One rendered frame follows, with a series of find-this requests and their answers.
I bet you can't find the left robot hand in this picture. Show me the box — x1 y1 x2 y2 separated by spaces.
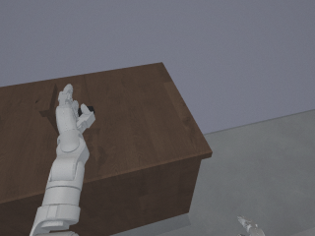
55 84 95 135

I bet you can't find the counter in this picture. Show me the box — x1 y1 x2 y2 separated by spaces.
0 62 213 236

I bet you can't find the robot left forearm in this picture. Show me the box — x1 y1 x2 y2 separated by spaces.
30 130 90 236

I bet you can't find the tap lever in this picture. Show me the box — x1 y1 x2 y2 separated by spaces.
78 106 95 117

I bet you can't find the right robot hand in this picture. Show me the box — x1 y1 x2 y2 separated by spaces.
236 215 265 236

